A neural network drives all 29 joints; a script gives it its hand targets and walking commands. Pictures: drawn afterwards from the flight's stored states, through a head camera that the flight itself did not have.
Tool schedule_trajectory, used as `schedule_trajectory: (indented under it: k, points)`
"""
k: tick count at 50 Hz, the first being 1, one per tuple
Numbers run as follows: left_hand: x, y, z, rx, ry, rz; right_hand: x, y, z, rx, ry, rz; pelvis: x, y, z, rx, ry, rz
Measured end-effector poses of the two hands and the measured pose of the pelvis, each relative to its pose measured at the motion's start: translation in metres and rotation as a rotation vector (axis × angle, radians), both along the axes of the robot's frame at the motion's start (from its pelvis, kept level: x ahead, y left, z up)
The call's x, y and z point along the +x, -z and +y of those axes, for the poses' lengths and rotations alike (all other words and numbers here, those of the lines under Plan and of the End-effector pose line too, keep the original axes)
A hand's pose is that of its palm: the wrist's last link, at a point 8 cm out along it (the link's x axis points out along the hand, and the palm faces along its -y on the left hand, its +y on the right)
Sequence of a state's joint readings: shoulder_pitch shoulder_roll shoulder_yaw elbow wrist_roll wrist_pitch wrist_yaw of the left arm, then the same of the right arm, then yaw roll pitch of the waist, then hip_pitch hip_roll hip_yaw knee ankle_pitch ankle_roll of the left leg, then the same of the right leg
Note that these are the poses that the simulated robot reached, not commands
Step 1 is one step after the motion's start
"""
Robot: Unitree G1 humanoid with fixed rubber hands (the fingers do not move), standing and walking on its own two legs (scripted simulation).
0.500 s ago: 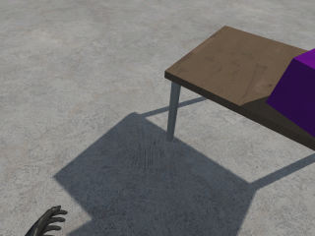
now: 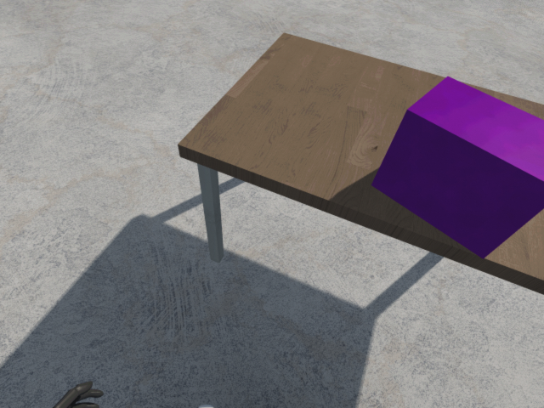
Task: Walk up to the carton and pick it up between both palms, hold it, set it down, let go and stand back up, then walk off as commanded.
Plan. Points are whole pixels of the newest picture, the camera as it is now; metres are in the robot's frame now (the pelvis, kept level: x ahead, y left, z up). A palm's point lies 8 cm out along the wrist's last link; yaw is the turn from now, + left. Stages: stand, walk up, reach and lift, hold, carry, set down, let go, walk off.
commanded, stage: walk up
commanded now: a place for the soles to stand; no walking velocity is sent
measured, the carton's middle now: (465, 165) +0.61 -0.40 -0.01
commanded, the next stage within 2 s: none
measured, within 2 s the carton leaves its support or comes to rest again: neither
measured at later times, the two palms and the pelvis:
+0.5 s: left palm (167, 308) +0.29 +0.18 -0.08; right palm out of the picture +0.16 -0.46 -0.07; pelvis +0.14 -0.11 +0.00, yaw -11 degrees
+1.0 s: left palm (212, 244) +0.43 +0.13 -0.10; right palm out of the picture +0.20 -0.48 -0.04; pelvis +0.24 -0.13 +0.01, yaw -20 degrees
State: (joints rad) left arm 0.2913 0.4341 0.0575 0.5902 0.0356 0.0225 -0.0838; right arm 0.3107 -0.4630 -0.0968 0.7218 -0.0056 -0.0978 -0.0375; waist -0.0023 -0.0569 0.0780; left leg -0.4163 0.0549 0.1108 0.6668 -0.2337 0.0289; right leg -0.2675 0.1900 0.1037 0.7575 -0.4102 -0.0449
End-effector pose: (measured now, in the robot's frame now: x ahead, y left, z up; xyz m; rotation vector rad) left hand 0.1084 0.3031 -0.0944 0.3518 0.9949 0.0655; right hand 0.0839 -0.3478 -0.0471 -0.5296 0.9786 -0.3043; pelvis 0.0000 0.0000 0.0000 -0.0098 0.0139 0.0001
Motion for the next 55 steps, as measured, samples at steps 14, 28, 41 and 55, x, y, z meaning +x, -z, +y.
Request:
schedule_trajectory:
  k: [14,28,41,55]
  points:
    - [0.131,-0.022,-0.046,-0.028,0.134,-0.092,-0.006,-0.019,-0.036,-0.011,0.143,0.031,0.08,-0.013,-0.029,-0.004,0.12,-0.073]
    - [0.19,-0.026,-0.132,0.072,0.15,-0.024,0.088,0.015,-0.122,0.089,0.18,-0.044,0.148,-0.005,-0.121,0.034,0.199,-0.079]
    - [0.27,-0.02,-0.172,0.046,0.24,-0.025,0.107,-0.003,-0.148,0.059,0.29,-0.001,0.206,-0.012,-0.145,-0.009,0.293,-0.059]
    - [0.334,-0.006,-0.182,0.014,0.31,-0.046,0.114,-0.018,-0.135,-0.013,0.377,-0.029,0.24,-0.011,-0.132,-0.05,0.375,-0.068]
